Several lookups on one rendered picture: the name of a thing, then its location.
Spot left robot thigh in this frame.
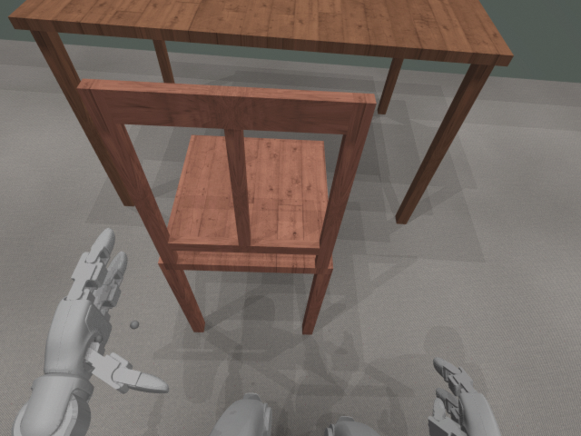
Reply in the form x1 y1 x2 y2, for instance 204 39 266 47
209 399 272 436

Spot robot left hand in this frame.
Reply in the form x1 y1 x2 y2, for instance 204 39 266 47
44 228 169 394

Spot table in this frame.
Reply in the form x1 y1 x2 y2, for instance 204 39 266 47
8 0 514 224

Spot robot right hand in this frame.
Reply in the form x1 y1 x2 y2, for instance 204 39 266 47
428 357 501 436

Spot left robot shin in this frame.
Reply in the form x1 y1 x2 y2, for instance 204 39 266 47
243 393 261 401

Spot left robot forearm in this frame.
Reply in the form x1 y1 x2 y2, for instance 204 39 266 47
11 373 94 436

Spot chair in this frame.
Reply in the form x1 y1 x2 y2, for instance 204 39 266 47
76 79 377 335

